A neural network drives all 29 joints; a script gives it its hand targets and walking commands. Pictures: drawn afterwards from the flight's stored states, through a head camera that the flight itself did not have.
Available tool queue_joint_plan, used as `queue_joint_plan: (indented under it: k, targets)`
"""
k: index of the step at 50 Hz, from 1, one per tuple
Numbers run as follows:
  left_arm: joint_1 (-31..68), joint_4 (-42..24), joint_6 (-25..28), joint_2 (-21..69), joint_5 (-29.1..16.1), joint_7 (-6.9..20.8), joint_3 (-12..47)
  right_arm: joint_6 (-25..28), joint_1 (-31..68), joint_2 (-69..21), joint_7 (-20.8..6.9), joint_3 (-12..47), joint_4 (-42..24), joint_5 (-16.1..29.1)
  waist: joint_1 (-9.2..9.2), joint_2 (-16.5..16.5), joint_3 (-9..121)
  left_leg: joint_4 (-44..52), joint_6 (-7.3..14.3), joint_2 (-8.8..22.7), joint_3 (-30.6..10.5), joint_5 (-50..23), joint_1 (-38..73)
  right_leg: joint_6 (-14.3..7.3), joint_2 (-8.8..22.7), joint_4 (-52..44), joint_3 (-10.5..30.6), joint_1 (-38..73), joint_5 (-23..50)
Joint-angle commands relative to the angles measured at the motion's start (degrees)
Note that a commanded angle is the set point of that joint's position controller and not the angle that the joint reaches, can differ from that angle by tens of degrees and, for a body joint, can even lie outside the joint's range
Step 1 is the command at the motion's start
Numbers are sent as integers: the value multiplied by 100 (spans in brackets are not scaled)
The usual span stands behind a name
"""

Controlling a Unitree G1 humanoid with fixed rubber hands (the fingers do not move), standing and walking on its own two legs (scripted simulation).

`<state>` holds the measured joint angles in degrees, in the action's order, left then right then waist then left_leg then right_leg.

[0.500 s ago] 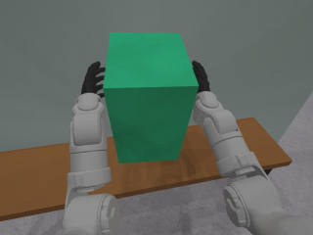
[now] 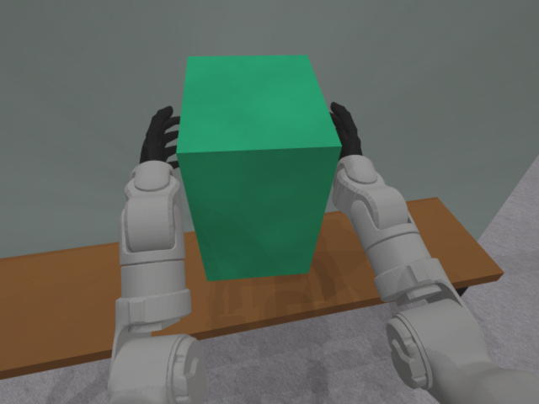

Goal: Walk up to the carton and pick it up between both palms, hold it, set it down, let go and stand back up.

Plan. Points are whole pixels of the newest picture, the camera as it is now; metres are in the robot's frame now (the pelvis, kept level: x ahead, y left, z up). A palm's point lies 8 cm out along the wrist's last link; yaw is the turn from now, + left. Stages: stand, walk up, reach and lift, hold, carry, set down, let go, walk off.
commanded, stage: hold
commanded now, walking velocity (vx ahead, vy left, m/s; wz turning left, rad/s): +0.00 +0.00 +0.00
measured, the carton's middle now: (254, 175) +0.40 +0.01 +0.17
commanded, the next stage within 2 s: none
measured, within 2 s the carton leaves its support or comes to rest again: neither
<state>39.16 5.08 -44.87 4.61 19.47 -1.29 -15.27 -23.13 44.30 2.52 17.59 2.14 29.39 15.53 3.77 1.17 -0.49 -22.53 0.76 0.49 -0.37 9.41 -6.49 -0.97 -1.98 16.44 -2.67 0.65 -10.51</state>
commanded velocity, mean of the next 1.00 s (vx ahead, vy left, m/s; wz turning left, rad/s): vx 0.00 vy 0.00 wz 0.00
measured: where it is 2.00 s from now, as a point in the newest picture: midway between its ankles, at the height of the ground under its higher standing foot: outside the picture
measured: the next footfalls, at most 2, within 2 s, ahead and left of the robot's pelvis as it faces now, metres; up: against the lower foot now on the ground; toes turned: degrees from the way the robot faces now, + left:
none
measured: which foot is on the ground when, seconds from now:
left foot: down 0.00-1.00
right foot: down 0.00-1.00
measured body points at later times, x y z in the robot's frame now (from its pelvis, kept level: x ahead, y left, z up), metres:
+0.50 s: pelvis +0.00 +0.00 +0.00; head -0.06 +0.02 +0.45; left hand +0.37 +0.14 +0.23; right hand +0.38 -0.12 +0.22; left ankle +0.04 +0.11 -0.75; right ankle -0.01 -0.11 -0.75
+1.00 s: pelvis +0.00 +0.00 +0.00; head -0.06 +0.01 +0.45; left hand +0.37 +0.14 +0.22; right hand +0.38 -0.12 +0.21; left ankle +0.04 +0.11 -0.75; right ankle -0.01 -0.11 -0.75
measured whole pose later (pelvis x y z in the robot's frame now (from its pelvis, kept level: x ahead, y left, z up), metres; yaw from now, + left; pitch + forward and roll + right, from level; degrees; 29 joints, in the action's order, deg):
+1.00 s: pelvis +0.00 +0.00 +0.00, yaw +0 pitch -8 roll -1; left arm 40.0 7.7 -44.6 5.6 21.0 0.0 -17.7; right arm -23.1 44.5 1.2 16.9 0.4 31.7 13.4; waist 3.5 1.0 -1.1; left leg -21.9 0.7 0.3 -0.5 9.1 -4.5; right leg -1.1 -1.8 17.1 -2.6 2.0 -10.8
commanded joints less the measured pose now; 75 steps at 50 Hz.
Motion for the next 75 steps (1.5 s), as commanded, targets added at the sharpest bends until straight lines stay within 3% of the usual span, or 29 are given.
queue_joint_plan:
  k: [1,5,6,12,15,17,22,26,31,35,38,40,44,48,52,55,58,61,67,69,70,72,75]
  targets:
    - [3795,-651,335,3430,-1016,708,3091,418,4922,-3817,-479,2121,-2351,501,118,-363,2895,-180,-230,-61,-90,-2161,2020,482,-177,-149,-119,-237,1405]
    - [3705,-459,261,3233,-875,832,2908,347,4794,-3819,-455,2084,-2081,420,117,-315,2572,9,-142,-128,-18,-1504,1629,547,-83,-142,-47,-79,1265]
    - [3712,-394,274,3293,-905,861,2795,360,4869,-3766,-465,1995,-2134,321,45,-226,2646,114,-114,-127,-19,-1364,1587,534,-98,-184,-75,-55,1150]
    - [3927,-319,375,3368,-894,868,2799,522,5151,-3954,-516,1988,-2202,311,6,-283,2745,27,-76,-150,44,-1441,1650,494,-115,-155,-121,-69,1012]
    - [4083,-417,431,3438,-975,789,2995,514,5250,-3944,-529,1990,-2272,362,76,-347,2885,40,-127,-154,5,-1384,1663,486,-144,-166,-104,-135,870]
    - [4049,-421,457,3493,-1045,738,3056,507,5346,-3984,-514,2037,-2395,374,87,-358,2996,8,-98,-110,-30,-1623,1830,480,-126,-157,-73,-270,1111]
    - [4043,-366,406,3346,-959,746,2932,419,4996,-3854,-527,1898,-1889,257,88,-316,2752,67,-92,-94,-27,-1342,1714,469,-113,-212,-77,-265,782]
    - [3937,47,305,3397,-754,855,2620,422,5013,-3800,-533,1640,-1668,125,123,-332,2239,247,-68,-89,27,-956,1391,455,-92,-317,-54,-135,444]
    - [4114,-19,430,3463,-911,828,2745,591,5461,-3925,-562,1904,-2101,253,-23,-245,2863,51,-98,-109,-2,-1490,1702,483,-104,-158,-108,-96,999]
    - [3975,-203,419,3462,-946,813,2838,539,5236,-3874,-511,2057,-2198,385,-14,-250,2964,-19,-131,-124,23,-1797,1888,499,-129,-177,-60,-50,1285]
    - [3944,-509,433,3539,-1021,785,3030,553,5118,-3894,-516,2070,-2328,436,112,-507,3066,-120,-245,-92,-23,-2065,1990,462,-196,-131,-128,-96,1338]
    - [3915,-555,409,3451,-1068,788,3107,525,5093,-3876,-499,2070,-2287,404,107,-478,2965,-119,-202,-70,-81,-2021,1968,455,-156,-145,-69,-186,1439]
    - [3829,-332,351,3308,-834,830,2781,439,4768,-3773,-558,1860,-1775,196,69,-332,2476,183,-144,-95,-15,-1343,1534,448,-135,-257,-109,20,815]
    - [3915,-116,367,3407,-843,838,2724,588,5240,-3871,-592,1871,-2049,198,-11,-284,2528,129,-84,-114,58,-1120,1602,474,-113,-207,-133,-112,681]
    - [4009,-183,464,3383,-920,818,2789,592,5129,-3947,-555,1875,-1883,190,2,-252,2714,108,-28,-125,91,-1398,1610,449,-82,-225,-95,-126,966]
    - [3975,-322,478,3445,-1015,800,2863,565,5378,-4002,-524,2025,-2232,362,-6,-300,2976,-29,-92,-97,23,-1709,1790,492,-103,-96,-45,-32,1348]
    - [4074,-598,481,3428,-1080,798,3038,512,5160,-4024,-517,2105,-2264,329,-13,-268,3009,-37,-159,-104,-3,-1765,1818,484,-138,-109,-57,-130,1325]
    - [3969,-517,464,3400,-1064,818,3095,495,5048,-3952,-505,2017,-2189,357,141,-381,2972,-24,-136,-121,-41,-1573,1719,467,-104,-151,-53,-129,1144]
    - [3885,-274,416,3310,-839,841,2840,466,4812,-3847,-590,1819,-1707,217,141,-482,2583,146,-127,-85,-37,-1234,1575,408,-91,-273,-83,-118,799]
    - [3848,-66,387,3385,-809,859,2780,521,5092,-3790,-608,1831,-1843,145,106,-317,2495,144,-96,-101,-8,-1251,1527,446,-72,-227,-92,-158,825]
    - [3816,42,390,3402,-833,872,2670,545,5152,-3795,-613,1862,-1992,156,2,-248,2564,150,-66,-106,4,-1245,1555,455,-90,-203,-103,-109,825]
    - [3949,17,457,3339,-831,864,2559,553,5153,-3903,-624,1876,-1828,177,-64,-110,2634,177,-43,-123,39,-1191,1519,490,-103,-172,-119,-86,844]
    - [4116,-267,508,3429,-897,807,2701,585,5247,-4012,-622,1926,-1950,288,-70,-242,2734,131,-62,-135,26,-1445,1626,481,-125,-177,-76,-64,962]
